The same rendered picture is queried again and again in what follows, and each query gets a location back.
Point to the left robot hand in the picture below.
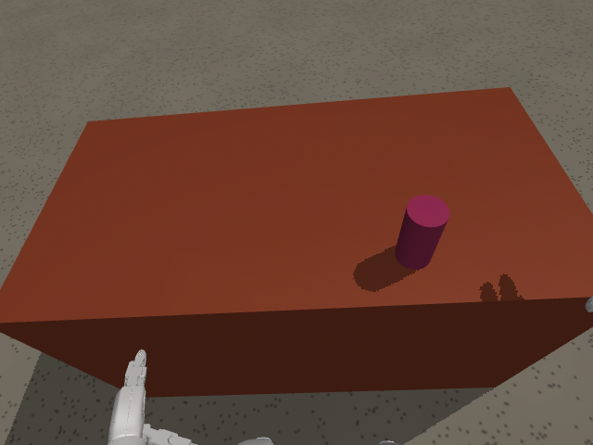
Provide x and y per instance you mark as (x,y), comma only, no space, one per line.
(128,415)

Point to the can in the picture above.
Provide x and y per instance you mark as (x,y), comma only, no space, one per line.
(424,222)

